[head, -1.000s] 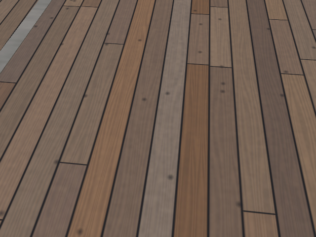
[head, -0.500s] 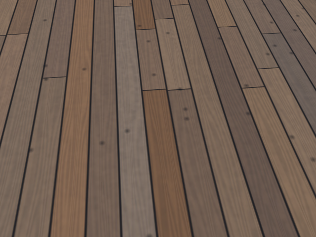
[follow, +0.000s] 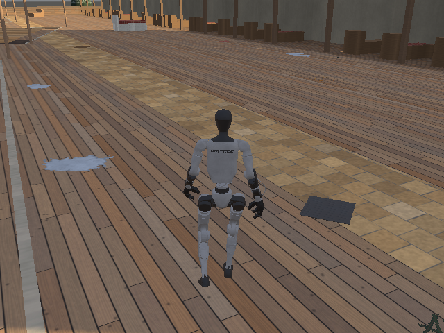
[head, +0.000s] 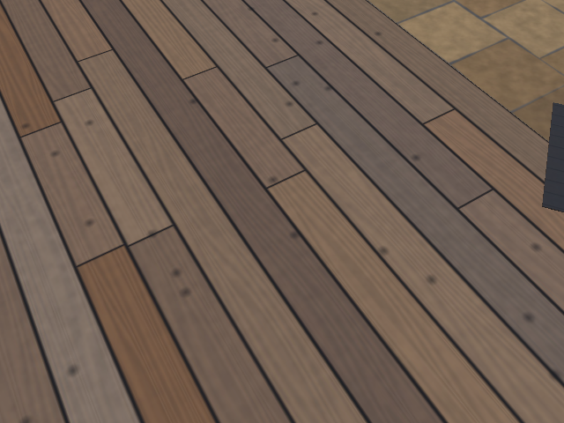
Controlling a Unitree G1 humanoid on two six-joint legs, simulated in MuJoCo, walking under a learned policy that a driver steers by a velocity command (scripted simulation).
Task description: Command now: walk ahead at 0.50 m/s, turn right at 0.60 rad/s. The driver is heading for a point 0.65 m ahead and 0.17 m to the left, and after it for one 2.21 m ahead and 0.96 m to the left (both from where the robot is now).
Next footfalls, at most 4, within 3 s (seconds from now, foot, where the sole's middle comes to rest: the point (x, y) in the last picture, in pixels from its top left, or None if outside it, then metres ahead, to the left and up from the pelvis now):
0.48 left None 0.44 0.08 -0.76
0.98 right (296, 303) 0.73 -0.03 -0.76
1.44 left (233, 372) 0.56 0.13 -0.76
1.92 right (293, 322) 0.68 -0.02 -0.76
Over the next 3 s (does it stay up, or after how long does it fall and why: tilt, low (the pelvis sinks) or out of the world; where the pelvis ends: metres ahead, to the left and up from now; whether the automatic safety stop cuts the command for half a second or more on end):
stays up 0.87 0.35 0.01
